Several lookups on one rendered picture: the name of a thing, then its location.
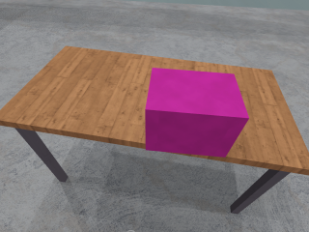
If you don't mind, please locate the carton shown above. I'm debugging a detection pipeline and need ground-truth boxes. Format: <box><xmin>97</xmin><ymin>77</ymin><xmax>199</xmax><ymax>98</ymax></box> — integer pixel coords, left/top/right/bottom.
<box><xmin>145</xmin><ymin>68</ymin><xmax>249</xmax><ymax>158</ymax></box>

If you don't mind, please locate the table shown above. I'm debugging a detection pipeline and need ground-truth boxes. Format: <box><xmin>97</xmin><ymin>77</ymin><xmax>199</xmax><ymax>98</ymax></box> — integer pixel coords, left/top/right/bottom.
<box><xmin>0</xmin><ymin>45</ymin><xmax>309</xmax><ymax>214</ymax></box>

